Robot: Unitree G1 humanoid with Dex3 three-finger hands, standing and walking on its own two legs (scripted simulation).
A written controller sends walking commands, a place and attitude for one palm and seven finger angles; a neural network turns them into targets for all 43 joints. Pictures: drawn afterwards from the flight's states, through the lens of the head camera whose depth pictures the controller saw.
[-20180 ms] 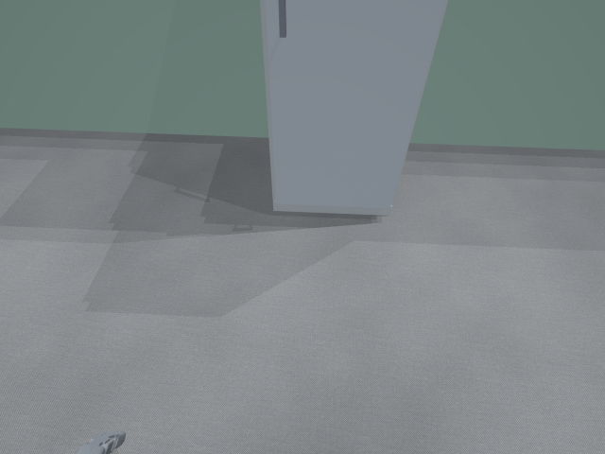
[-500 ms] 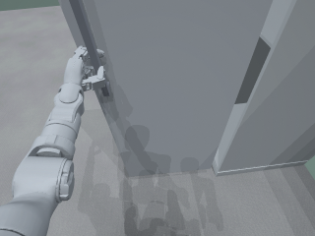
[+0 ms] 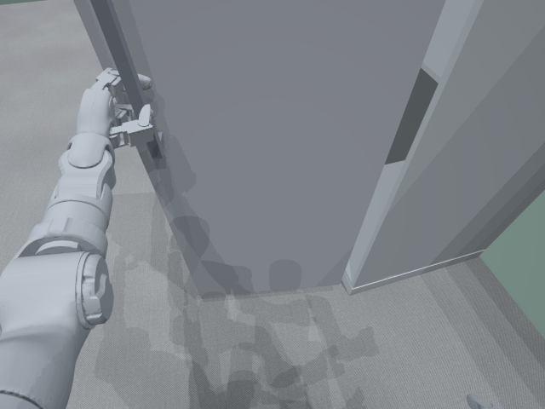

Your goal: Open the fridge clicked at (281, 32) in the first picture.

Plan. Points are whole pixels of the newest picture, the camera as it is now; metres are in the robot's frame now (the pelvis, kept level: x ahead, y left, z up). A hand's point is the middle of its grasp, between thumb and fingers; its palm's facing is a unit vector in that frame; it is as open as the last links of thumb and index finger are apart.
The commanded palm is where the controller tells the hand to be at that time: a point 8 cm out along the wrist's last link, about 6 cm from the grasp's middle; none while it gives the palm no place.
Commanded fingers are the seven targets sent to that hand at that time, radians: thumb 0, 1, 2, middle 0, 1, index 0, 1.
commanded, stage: stop walking and hold the door back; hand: left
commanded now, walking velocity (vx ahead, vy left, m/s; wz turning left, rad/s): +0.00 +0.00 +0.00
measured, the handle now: (124, 48) +0.54 +0.18 +0.25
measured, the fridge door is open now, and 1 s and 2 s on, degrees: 79 80 78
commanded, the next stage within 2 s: loosen the grip on the handle in 1.24 s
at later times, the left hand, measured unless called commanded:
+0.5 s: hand (138, 121) +0.50 +0.19 +0.16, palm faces -0.03 -0.97 -0.23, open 7.1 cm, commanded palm +0.47 +0.27 +0.14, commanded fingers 0.00 0.90 0.90 -0.45 -1.40 -0.45 -1.40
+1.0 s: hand (135, 130) +0.47 +0.18 +0.16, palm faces -0.03 -0.98 -0.19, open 6.8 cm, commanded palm +0.47 +0.26 +0.14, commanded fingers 0.00 0.90 0.90 -0.45 -1.40 -0.45 -1.40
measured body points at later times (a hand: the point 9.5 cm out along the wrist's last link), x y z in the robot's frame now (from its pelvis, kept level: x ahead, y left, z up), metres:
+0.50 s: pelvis +0.01 +0.06 +0.00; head +0.06 +0.07 +0.44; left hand +0.50 +0.24 +0.17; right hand +0.04 -0.23 -0.11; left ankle +0.03 +0.15 -0.73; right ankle -0.04 -0.09 -0.73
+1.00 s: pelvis -0.02 +0.07 +0.00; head +0.01 +0.07 +0.45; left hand +0.47 +0.24 +0.17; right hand +0.01 -0.21 -0.11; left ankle +0.03 +0.15 -0.73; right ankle -0.05 -0.06 -0.73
